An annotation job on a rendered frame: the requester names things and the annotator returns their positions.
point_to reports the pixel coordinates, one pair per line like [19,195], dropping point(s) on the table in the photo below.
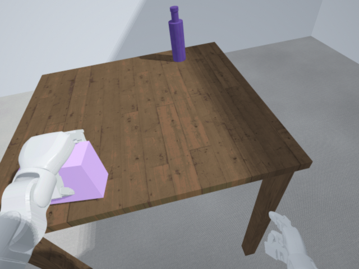
[164,131]

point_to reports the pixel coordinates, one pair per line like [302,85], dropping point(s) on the robot right forearm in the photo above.
[300,261]

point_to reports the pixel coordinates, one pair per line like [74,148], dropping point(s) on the left robot hand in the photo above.
[50,151]

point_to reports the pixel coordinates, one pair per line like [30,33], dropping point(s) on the sponge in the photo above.
[84,173]

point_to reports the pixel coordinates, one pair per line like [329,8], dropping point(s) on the right robot hand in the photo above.
[280,246]

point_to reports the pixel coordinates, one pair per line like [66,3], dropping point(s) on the robot left forearm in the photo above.
[23,219]

